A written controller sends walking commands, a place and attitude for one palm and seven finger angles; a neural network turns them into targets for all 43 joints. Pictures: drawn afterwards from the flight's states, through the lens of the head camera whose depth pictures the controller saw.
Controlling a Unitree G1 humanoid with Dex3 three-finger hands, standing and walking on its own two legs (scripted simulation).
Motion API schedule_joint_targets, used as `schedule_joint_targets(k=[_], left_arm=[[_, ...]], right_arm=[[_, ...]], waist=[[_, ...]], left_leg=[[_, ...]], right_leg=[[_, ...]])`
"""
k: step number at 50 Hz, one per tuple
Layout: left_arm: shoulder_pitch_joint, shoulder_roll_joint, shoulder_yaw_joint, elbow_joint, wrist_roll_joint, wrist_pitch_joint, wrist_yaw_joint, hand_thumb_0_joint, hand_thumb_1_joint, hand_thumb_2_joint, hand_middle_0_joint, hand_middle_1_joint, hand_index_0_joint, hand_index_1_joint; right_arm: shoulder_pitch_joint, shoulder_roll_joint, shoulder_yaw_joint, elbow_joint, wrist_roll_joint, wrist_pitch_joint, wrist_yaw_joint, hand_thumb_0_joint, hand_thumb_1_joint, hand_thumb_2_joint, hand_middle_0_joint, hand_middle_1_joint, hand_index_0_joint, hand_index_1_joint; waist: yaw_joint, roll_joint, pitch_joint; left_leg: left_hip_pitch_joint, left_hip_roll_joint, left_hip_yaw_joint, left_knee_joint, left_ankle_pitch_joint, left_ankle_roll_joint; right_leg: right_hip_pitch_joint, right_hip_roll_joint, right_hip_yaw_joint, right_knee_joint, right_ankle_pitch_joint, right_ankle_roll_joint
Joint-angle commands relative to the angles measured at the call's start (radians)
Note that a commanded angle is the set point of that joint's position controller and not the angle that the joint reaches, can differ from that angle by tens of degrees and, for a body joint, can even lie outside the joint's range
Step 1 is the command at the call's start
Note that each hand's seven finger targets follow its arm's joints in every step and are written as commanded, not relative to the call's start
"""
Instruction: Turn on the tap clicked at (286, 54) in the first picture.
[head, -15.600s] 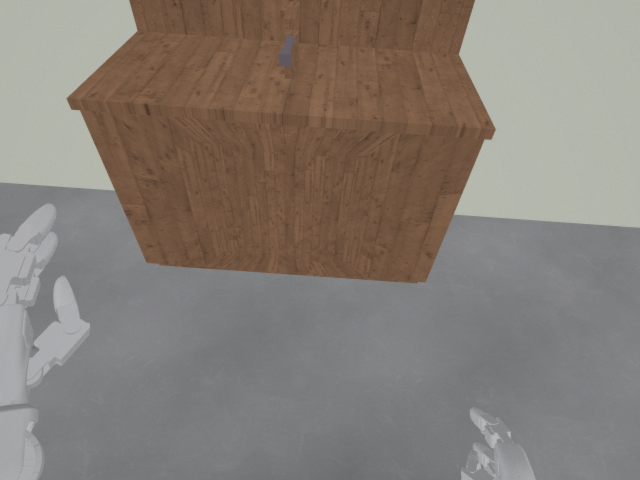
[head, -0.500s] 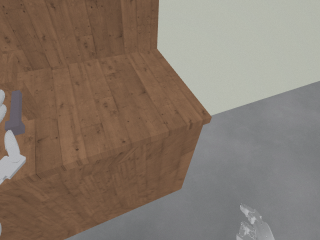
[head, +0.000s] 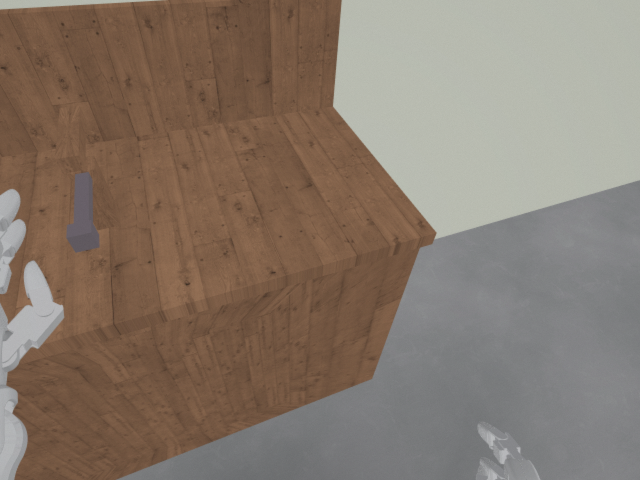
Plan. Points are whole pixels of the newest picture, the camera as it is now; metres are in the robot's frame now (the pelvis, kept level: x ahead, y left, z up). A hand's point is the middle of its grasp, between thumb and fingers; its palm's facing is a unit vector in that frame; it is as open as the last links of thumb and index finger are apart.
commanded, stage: come to a stop and stand still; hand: left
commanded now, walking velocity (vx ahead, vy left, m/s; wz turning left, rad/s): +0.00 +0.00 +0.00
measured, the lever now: (83, 236) +0.35 +0.35 +0.10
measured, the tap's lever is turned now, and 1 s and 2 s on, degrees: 0 0 0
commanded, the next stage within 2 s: look again from close up in 0.14 s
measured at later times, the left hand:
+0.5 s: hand (97, 280) +0.25 +0.26 +0.16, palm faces +0.38 -0.86 -0.34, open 7.4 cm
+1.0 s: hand (62, 255) +0.25 +0.28 +0.19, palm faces +0.47 -0.80 -0.37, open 7.4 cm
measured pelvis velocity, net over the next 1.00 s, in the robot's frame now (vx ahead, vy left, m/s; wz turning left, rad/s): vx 0.01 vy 0.00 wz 0.00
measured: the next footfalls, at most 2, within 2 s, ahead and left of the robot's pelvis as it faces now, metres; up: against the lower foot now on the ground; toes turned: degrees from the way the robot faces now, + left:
none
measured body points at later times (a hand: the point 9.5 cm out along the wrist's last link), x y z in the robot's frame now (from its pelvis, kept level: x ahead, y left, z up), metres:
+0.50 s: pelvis +0.03 +0.01 +0.01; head +0.04 +0.03 +0.46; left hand +0.22 +0.30 +0.18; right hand +0.21 -0.21 -0.06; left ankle +0.04 +0.11 -0.73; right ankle +0.05 -0.12 -0.73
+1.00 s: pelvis +0.01 +0.00 +0.01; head +0.04 +0.02 +0.46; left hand +0.22 +0.32 +0.21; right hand +0.20 -0.22 -0.06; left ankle +0.04 +0.11 -0.73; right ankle +0.05 -0.12 -0.73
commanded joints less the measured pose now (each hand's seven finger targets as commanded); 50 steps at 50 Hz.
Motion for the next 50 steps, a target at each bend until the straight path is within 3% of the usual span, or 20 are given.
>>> schedule_joint_targets(k=[1, 4, 5, 9, 13, 15, 17, 21, 23, 25, 30, 33, 41, 42, 43, 44, 45, 46, 47, 50], left_arm=[[-0.274, 0.165, -0.039, -0.408, 0.035, -0.097, 0.004, 0.000, 0.900, 0.900, -0.200, -0.300, -0.200, -0.300], [-0.214, 0.188, 0.006, -0.364, 0.042, -0.091, 0.014, 0.000, 0.900, 0.900, -0.200, -0.300, -0.200, -0.300], [-0.189, 0.226, 0.056, -0.342, 0.039, -0.087, 0.016, 0.000, 0.900, 0.900, -0.200, -0.300, -0.200, -0.300], [-0.099, 0.178, 0.055, -0.217, 0.020, -0.071, 0.003, 0.000, 0.900, 0.900, -0.200, -0.300, -0.200, -0.300], [-0.065, 0.158, 0.037, -0.201, 0.006, -0.055, -0.016, 0.000, 0.900, 0.900, -0.200, -0.300, -0.200, -0.300], [-0.082, 0.154, 0.017, -0.248, 0.006, -0.053, -0.024, 0.000, 0.900, 0.900, -0.200, -0.300, -0.200, -0.300], [-0.085, 0.143, -0.005, -0.273, 0.009, -0.051, -0.023, 0.000, 0.900, 0.900, -0.200, -0.300, -0.200, -0.300], [-0.113, 0.189, 0.024, -0.384, 0.012, -0.054, -0.011, 0.000, 0.900, 0.900, -0.200, -0.300, -0.200, -0.300], [-0.082, 0.199, 0.042, -0.384, 0.008, -0.053, -0.005, 0.000, 0.900, 0.900, -0.200, -0.300, -0.200, -0.300], [-0.040, 0.229, 0.083, -0.374, 0.004, -0.049, -0.001, 0.000, 0.900, 0.900, -0.200, -0.300, -0.200, -0.300], [0.021, 0.180, 0.060, -0.297, -0.010, -0.040, -0.006, 0.000, 0.900, 0.900, -0.200, -0.300, -0.200, -0.300], [0.010, 0.155, 0.028, -0.279, -0.013, -0.031, -0.008, 0.000, 0.900, 0.900, -0.200, -0.300, -0.200, -0.300], [-0.051, 0.183, 0.030, -0.319, -0.009, -0.029, -0.001, 0.000, 0.900, 0.900, -0.200, -0.300, -0.200, -0.300], [-1.079, 0.988, 0.593, -0.597, 0.166, -0.145, -0.003, 0.000, 0.900, 0.900, -0.200, -0.300, -0.200, -0.300], [-0.465, 0.362, 0.208, 0.015, 0.063, -0.103, -0.043, 0.000, 0.900, 0.900, -0.200, -0.300, -0.200, -0.300], [-0.169, 0.288, 0.159, -0.041, 0.015, -0.098, -0.039, 0.000, 0.900, 0.900, -0.200, -0.300, -0.200, -0.300], [-0.075, 0.116, 0.034, -0.006, -0.006, -0.083, -0.039, 0.000, 0.900, 0.900, -0.200, -0.300, -0.200, -0.300], [-0.130, 0.146, 0.015, -0.160, -0.006, -0.097, -0.041, 0.000, 0.900, 0.900, -0.200, -0.300, -0.200, -0.300], [-0.086, 0.142, 0.002, -0.218, -0.010, -0.106, -0.041, 0.000, 0.900, 0.900, -0.200, -0.300, -0.200, -0.300], [0.059, 0.124, -0.030, -0.303, -0.014, -0.101, -0.028, 0.000, 0.900, 0.900, -0.200, -0.300, -0.200, -0.300]], right_arm=[[-0.167, -0.118, -0.035, -0.187, -0.015, -0.094, 0.001, 0.000, -0.900, -0.900, 0.200, 0.300, 0.200, 0.300], [-0.150, -0.112, -0.030, -0.173, -0.028, -0.092, 0.004, 0.000, -0.900, -0.900, 0.200, 0.300, 0.200, 0.300], [-0.155, -0.117, -0.033, -0.168, -0.030, -0.085, 0.001, 0.000, -0.900, -0.900, 0.200, 0.300, 0.200, 0.300], [-0.145, -0.099, -0.025, -0.181, -0.027, -0.051, -0.001, 0.000, -0.900, -0.900, 0.200, 0.300, 0.200, 0.300], [-0.146, -0.101, -0.020, -0.197, -0.022, -0.033, -0.005, 0.000, -0.900, -0.900, 0.200, 0.300, 0.200, 0.300], [-0.162, -0.099, -0.015, -0.207, -0.019, -0.041, -0.003, 0.000, -0.900, -0.900, 0.200, 0.300, 0.200, 0.300], [-0.152, -0.104, -0.018, -0.205, -0.019, -0.040, -0.003, 0.000, -0.900, -0.900, 0.200, 0.300, 0.200, 0.300], [-0.159, -0.112, -0.023, -0.204, -0.024, -0.046, -0.005, 0.000, -0.900, -0.900, 0.200, 0.300, 0.200, 0.300], [-0.157, -0.108, -0.024, -0.206, -0.022, -0.040, -0.005, 0.000, -0.900, -0.900, 0.200, 0.300, 0.200, 0.300], [-0.170, -0.102, -0.022, -0.205, -0.021, -0.036, -0.007, 0.000, -0.900, -0.900, 0.200, 0.300, 0.200, 0.300], [-0.166, -0.107, -0.028, -0.202, -0.016, -0.015, -0.010, 0.000, -0.900, -0.900, 0.200, 0.300, 0.200, 0.300], [-0.157, -0.110, -0.029, -0.206, -0.014, -0.003, -0.011, 0.000, -0.900, -0.900, 0.200, 0.300, 0.200, 0.300], [-0.168, -0.111, -0.026, -0.210, -0.018, 0.009, -0.022, 0.000, -0.900, -0.900, 0.200, 0.300, 0.200, 0.300], [-0.021, -0.138, -0.020, -0.219, -0.053, -0.040, -0.012, 0.000, -0.900, -0.900, 0.200, 0.300, 0.200, 0.300], [-0.132, -0.017, 0.017, -0.145, -0.012, -0.040, -0.006, 0.000, -0.900, -0.900, 0.200, 0.300, 0.200, 0.300], [-0.128, -0.093, -0.046, -0.189, -0.023, -0.056, -0.010, 0.000, -0.900, -0.900, 0.200, 0.300, 0.200, 0.300], [-0.128, -0.103, -0.053, -0.202, 0.001, -0.064, 0.011, 0.000, -0.900, -0.900, 0.200, 0.300, 0.200, 0.300], [-0.111, -0.117, -0.056, -0.207, -0.004, -0.062, 0.019, 0.000, -0.900, -0.900, 0.200, 0.300, 0.200, 0.300], [-0.111, -0.121, -0.054, -0.200, -0.008, -0.067, 0.028, 0.000, -0.900, -0.900, 0.200, 0.300, 0.200, 0.300], [-0.146, -0.110, -0.044, -0.211, -0.002, -0.077, 0.041, 0.000, -0.900, -0.900, 0.200, 0.300, 0.200, 0.300]], waist=[[-0.024, 0.106, -0.089], [-0.023, 0.124, -0.065], [-0.024, 0.144, -0.053], [-0.025, 0.111, -0.049], [-0.026, 0.073, -0.082], [-0.024, 0.111, -0.106], [-0.023, 0.099, -0.135], [-0.020, 0.156, -0.206], [-0.015, 0.145, -0.219], [-0.013, 0.120, -0.216], [-0.019, 0.121, -0.164], [-0.023, 0.084, -0.145], [-0.025, 0.103, -0.139], [-0.029, -0.054, 0.085], [-0.022, -0.074, -0.143], [0.023, -0.025, -0.074], [0.000, 0.120, -0.142], [-0.011, 0.183, -0.194], [-0.007, 0.189, -0.216], [0.000, 0.099, -0.187]], left_leg=[[-0.073, 0.073, -0.080, -0.186, -0.287, 0.033], [-0.041, 0.036, -0.064, -0.150, -0.266, 0.011], [-0.024, 0.038, -0.061, -0.155, -0.238, 0.003], [-0.066, 0.057, -0.080, -0.205, -0.208, -0.002], [-0.032, 0.074, -0.079, -0.237, -0.092, -0.005], [0.008, 0.072, -0.067, -0.246, -0.023, -0.009], [0.022, 0.070, -0.065, -0.227, 0.072, -0.011], [0.104, 0.061, -0.047, -0.172, 0.288, -0.021], [0.116, 0.060, -0.048, -0.152, 0.348, -0.028], [0.126, 0.060, -0.040, -0.139, 0.352, -0.032], [0.105, 0.057, -0.037, -0.159, 0.292, -0.033], [0.081, 0.056, -0.036, -0.171, 0.243, -0.028], [0.075, 0.041, -0.034, -0.208, 0.122, -0.020], [-0.117, 0.106, -0.044, -0.069, 0.202, 0.026], [0.079, 0.053, -0.037, -0.086, 0.211, 0.027], [0.069, 0.057, -0.039, -0.086, 0.165, -0.005], [0.099, 0.056, -0.007, -0.079, 0.137, -0.009], [0.068, 0.054, -0.025, -0.095, 0.125, -0.004], [0.064, 0.063, -0.033, -0.104, 0.141, -0.004], [0.050, 0.075, -0.041, -0.138, 0.068, 0.003]], right_leg=[[0.103, -0.031, 0.088, -0.192, -0.184, -0.022], [0.042, -0.045, 0.131, -0.280, -0.273, -0.040], [0.023, -0.040, 0.131, -0.290, -0.266, -0.044], [0.088, -0.007, 0.073, -0.264, -0.176, -0.026], [0.134, 0.011, 0.031, -0.234, -0.029, -0.011], [0.144, 0.015, 0.014, -0.211, 0.049, -0.007], [0.178, 0.016, 0.004, -0.194, 0.135, -0.006], [0.212, 0.008, -0.011, -0.159, 0.276, -0.006], [0.229, 0.005, -0.009, -0.160, 0.312, -0.008], [0.222, 0.000, -0.007, -0.169, 0.334, -0.009], [0.196, -0.004, -0.001, -0.198, 0.294, -0.011], [0.194, -0.006, 0.006, -0.223, 0.274, -0.007], [0.195, -0.002, 0.002, -0.262, 0.188, -0.002], [0.019, -0.060, 0.058, -0.301, 0.154, 0.033], [0.033, -0.087, 0.053, -0.262, 0.116, -0.033], [0.091, -0.064, 0.145, -0.309, 0.200, -0.041], [0.157, -0.088, 0.146, -0.244, 0.235, -0.061], [0.201, -0.091, 0.126, -0.210, 0.219, -0.054], [0.218, -0.081, 0.114, -0.203, 0.200, -0.047], [0.191, -0.051, 0.076, -0.210, 0.101, -0.026]])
